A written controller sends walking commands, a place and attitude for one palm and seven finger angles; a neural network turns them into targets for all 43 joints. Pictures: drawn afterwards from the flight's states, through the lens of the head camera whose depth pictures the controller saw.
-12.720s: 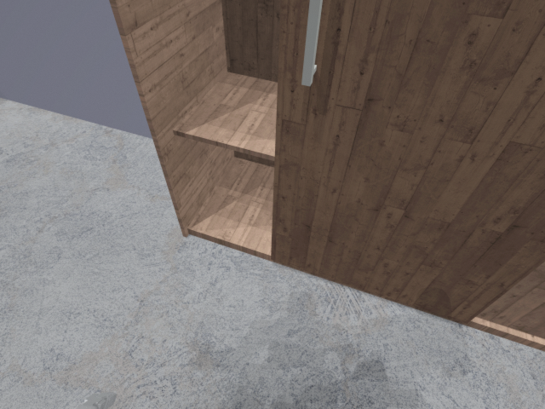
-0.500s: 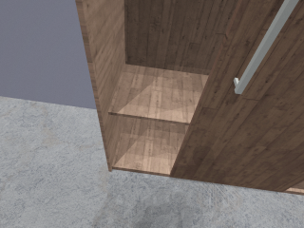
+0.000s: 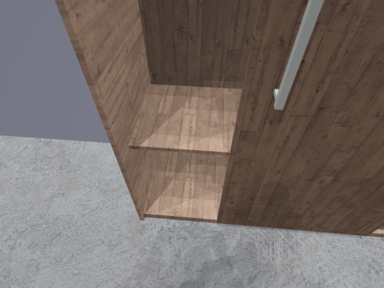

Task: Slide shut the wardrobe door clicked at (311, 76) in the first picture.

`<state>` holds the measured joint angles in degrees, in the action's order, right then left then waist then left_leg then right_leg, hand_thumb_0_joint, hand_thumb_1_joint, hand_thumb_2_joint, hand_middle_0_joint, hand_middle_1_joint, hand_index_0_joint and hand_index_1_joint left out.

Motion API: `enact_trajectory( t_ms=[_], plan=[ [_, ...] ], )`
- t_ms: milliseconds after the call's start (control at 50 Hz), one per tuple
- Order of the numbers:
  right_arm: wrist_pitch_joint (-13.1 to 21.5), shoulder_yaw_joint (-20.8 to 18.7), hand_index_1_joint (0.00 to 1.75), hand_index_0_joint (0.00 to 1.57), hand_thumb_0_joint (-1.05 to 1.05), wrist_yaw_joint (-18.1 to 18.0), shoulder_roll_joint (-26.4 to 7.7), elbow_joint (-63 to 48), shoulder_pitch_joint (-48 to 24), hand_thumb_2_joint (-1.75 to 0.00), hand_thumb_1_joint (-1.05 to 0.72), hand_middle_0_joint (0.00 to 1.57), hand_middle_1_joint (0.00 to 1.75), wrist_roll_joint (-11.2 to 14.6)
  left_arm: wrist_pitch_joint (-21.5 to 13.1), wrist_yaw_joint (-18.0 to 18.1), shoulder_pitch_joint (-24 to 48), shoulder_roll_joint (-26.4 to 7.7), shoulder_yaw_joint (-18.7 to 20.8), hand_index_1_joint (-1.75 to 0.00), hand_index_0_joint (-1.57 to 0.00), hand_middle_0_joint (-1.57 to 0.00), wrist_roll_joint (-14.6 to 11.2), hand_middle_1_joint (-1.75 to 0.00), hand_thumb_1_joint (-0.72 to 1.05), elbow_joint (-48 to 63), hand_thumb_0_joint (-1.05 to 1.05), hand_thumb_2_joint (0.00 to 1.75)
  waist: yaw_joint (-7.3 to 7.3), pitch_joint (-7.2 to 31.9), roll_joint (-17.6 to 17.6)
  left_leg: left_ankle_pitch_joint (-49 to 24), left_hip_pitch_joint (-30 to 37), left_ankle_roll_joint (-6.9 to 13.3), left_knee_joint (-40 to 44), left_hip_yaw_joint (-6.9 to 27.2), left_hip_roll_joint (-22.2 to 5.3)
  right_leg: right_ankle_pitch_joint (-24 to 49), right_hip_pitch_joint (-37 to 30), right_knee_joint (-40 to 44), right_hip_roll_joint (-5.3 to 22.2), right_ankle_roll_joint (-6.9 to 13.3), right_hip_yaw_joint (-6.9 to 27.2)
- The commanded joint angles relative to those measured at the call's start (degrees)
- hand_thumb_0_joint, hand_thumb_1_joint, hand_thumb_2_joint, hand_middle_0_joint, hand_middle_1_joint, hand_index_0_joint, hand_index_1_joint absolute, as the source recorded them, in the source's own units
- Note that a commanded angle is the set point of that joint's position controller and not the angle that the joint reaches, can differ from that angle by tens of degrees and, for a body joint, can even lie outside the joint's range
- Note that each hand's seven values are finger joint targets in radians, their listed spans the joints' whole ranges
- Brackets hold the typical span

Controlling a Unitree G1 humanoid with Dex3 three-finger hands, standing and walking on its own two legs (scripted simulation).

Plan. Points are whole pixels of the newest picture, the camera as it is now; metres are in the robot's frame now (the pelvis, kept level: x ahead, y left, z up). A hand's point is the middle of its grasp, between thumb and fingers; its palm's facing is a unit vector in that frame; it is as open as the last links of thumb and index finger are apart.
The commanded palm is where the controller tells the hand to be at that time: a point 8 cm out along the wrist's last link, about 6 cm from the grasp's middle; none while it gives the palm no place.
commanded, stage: come to a stop and stand still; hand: right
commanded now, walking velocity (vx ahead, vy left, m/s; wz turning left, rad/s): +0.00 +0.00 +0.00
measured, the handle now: (295, 48) +0.53 -0.19 +0.25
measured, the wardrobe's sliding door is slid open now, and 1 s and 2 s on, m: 0.40 0.40 0.40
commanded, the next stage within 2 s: look again from close up in 0.22 s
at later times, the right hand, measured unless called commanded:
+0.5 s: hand out of the picture -0.01 -0.17 -0.18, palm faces +0.02 +0.98 -0.22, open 7.4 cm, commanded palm none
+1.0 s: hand out of the picture -0.05 -0.14 -0.18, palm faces +0.05 +0.99 -0.16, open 7.4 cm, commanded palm none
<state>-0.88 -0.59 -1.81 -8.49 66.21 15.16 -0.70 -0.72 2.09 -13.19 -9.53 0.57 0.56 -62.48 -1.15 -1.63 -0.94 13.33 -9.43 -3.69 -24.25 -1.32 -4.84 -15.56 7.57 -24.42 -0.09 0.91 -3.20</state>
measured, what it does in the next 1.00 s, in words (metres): stands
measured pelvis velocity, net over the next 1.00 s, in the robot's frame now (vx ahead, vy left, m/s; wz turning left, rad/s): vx -0.03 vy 0.02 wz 0.00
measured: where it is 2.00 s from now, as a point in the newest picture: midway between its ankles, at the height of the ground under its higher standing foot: outside the picture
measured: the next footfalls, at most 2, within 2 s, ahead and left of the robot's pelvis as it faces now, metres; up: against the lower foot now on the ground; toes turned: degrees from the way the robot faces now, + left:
none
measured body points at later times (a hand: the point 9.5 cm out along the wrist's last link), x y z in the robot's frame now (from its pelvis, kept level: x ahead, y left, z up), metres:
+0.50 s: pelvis -0.02 +0.01 -0.01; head -0.02 +0.02 +0.44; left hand -0.01 +0.23 -0.17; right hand -0.01 -0.22 -0.16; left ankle -0.01 +0.16 -0.74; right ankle -0.03 -0.11 -0.74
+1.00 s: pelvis -0.03 +0.02 -0.01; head -0.03 +0.02 +0.44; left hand -0.05 +0.24 -0.17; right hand -0.05 -0.19 -0.17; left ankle -0.01 +0.16 -0.74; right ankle -0.03 -0.10 -0.74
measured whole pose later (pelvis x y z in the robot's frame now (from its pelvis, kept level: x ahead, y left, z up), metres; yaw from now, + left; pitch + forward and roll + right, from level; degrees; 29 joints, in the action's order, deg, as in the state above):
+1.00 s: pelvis -0.03 +0.02 -0.01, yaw +0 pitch -2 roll +0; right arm 0.0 -0.4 -1.6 -7.1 63.4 19.3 -0.8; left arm -0.7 1.1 -19.0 -7.5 -0.5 0.8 -63.3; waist -0.1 -0.9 -0.5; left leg 13.7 -14.4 -1.5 -29.8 -1.8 -3.0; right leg -15.7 12.5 -29.9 2.0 -0.7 -2.4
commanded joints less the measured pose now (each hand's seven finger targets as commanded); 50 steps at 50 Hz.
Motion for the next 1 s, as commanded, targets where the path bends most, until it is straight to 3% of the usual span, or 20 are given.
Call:
enact_trajectory(
  t_ms=[0,120,140,160,180,200,220,340,440,500,580,660,980],
  plan=[
    [1.02,-0.54,0.3,0.2,0.0,-0.32,-5.23,-1.2,3.28,-0.9,-0.9,0.2,0.3,-0.06,-0.84,0.27,-4.75,-4.93,0.84,-0.3,-0.2,-0.2,-0.16,-0.3,0.9,0.23,0.0,0.9,0.55,-1.25,1.82,-8.9,0.29,2.66,2.9,1.08,-1.94,14.24,0.95,6.14,6.29,0.22,5.09],
    [1.13,-0.49,0.3,0.2,0.0,-0.37,-4.88,-0.95,3.52,-0.9,-0.9,0.2,0.3,0.07,-1.02,0.4,-5.89,-4.31,0.63,-0.3,-0.2,-0.2,-0.13,-0.3,0.9,-0.63,0.0,0.9,0.46,-2.03,2.39,-9.64,1.0,2.81,3.54,1.09,-1.94,14.25,1.18,6.37,6.05,0.12,4.92],
    [2.6,0.26,0.3,0.2,0.0,-2.62,-7.13,-0.64,6.0,-0.9,-0.9,0.2,0.3,-0.79,-1.56,-0.66,-2.21,-7.58,0.48,-0.3,-0.2,-0.2,-0.73,-0.3,0.9,3.66,0.0,0.9,-0.2,-4.62,1.94,-19.73,-2.0,3.76,1.28,3.71,-3.51,23.17,6.28,-3.83,6.93,-1.2,3.5],
    [3.24,-0.18,0.3,0.2,0.0,-1.77,-9.49,-2.53,4.24,-0.9,-0.9,0.2,0.3,-0.59,-0.97,-0.97,-2.12,-6.58,0.27,-0.3,-0.2,-0.2,-0.4,-0.3,0.9,5.7,0.0,0.9,1.4,-3.71,1.53,-22.75,-1.07,4.51,-1.82,0.68,-3.9,18.58,6.65,-2.04,5.08,-1.02,3.19],
    [3.15,-0.08,0.3,0.2,0.0,-1.12,-7.21,-2.93,4.61,-0.9,-0.9,0.2,0.3,-0.42,-1.71,-0.6,-5.25,-4.2,0.34,-0.3,-0.2,-0.2,0.42,-0.3,0.9,4.12,0.0,0.9,1.3,1.01,3.77,-22.42,0.45,4.76,-5.4,1.44,-3.36,19.14,5.12,-1.32,4.35,-0.08,3.61],
    [2.91,0.02,0.3,0.2,0.0,-0.94,-6.84,-2.83,4.9,-0.9,-0.9,0.2,0.3,-0.15,-1.92,-0.33,-7.13,-5.09,0.42,-0.3,-0.2,-0.2,0.51,-0.3,0.9,3.68,0.0,0.9,1.3,5.9,3.21,-14.77,1.7,4.92,-5.55,0.55,-2.43,19.5,3.87,-2.35,5.7,0.58,4.37],
    [2.73,0.05,0.3,0.2,0.0,-0.85,-6.33,-3.16,4.58,-0.9,-0.9,0.2,0.3,-0.11,-1.83,-0.2,-7.39,-5.56,0.41,-0.3,-0.2,-0.2,0.43,-0.3,0.9,3.81,0.0,0.9,1.28,7.16,2.82,-10.62,1.61,4.85,-5.12,0.29,-1.85,20.01,3.15,-2.59,6.4,0.76,5.12],
    [2.02,0.08,0.3,0.2,0.0,-0.46,-5.99,-4.27,3.55,-0.9,-0.9,0.2,0.3,-0.23,-1.22,-0.32,-6.25,-5.07,0.31,-0.3,-0.2,-0.2,0.25,-0.3,0.9,4.04,0.0,0.9,1.29,-1.29,0.72,-5.89,-3.35,4.59,-3.41,1.56,-1.47,9.91,7.78,-0.83,5.46,0.87,5.13],
    [1.79,0.04,0.3,0.2,0.0,-0.31,-6.23,-4.98,3.78,-0.9,-0.9,0.2,0.3,-0.18,-0.81,-0.6,-6.31,-4.79,0.27,-0.3,-0.2,-0.2,0.21,-0.3,0.9,3.5,0.0,0.9,1.25,-4.24,-0.11,0.43,-5.57,4.61,-1.33,2.82,-1.07,1.59,9.32,1.13,4.74,0.76,5.12],
    [1.82,-0.19,0.3,0.2,0.0,-0.19,-6.52,-5.41,3.98,-0.9,-0.9,0.2,0.3,-0.23,-0.71,-0.73,-6.55,-4.66,0.2,-0.3,-0.2,-0.2,0.23,-0.3,0.9,3.28,0.0,0.9,1.33,-4.02,-1.44,3.22,-6.17,4.76,-0.26,3.41,-1.27,-0.37,9.12,1.08,4.26,0.76,4.71],
    [1.8,-0.4,0.3,0.2,0.0,-0.09,-6.25,-5.82,4.65,-0.9,-0.9,0.2,0.3,-0.29,-0.71,-0.77,-6.86,-4.76,0.3,-0.3,-0.2,-0.2,0.24,-0.3,0.9,3.0,0.0,0.9,1.33,-3.43,0.31,4.49,-6.33,4.81,0.0,3.49,-1.01,-2.6,9.16,1.87,4.42,0.88,4.88],
    [1.85,-0.47,0.3,0.2,0.0,-0.02,-6.05,-5.9,5.37,-0.9,-0.9,0.2,0.3,-0.34,-0.52,-0.81,-7.09,-4.23,0.26,-0.3,-0.2,-0.2,0.16,-0.3,0.9,2.72,0.0,0.9,1.16,-4.14,-0.84,6.32,-6.81,4.93,1.2,3.89,-1.04,-3.97,9.66,1.98,4.35,0.79,4.57],
    [2.06,-0.66,0.3,0.2,0.0,-0.1,-3.88,-4.75,7.64,-0.9,-0.9,0.2,0.3,-0.26,-1.02,-0.45,-8.82,-3.13,0.08,-0.3,-0.2,-0.2,0.02,-0.3,0.9,0.65,0.0,0.9,0.8,-2.61,1.18,0.12,-4.55,5.01,0.23,3.15,-0.76,0.96,8.84,2.23,5.32,0.82,4.69]
  ],
)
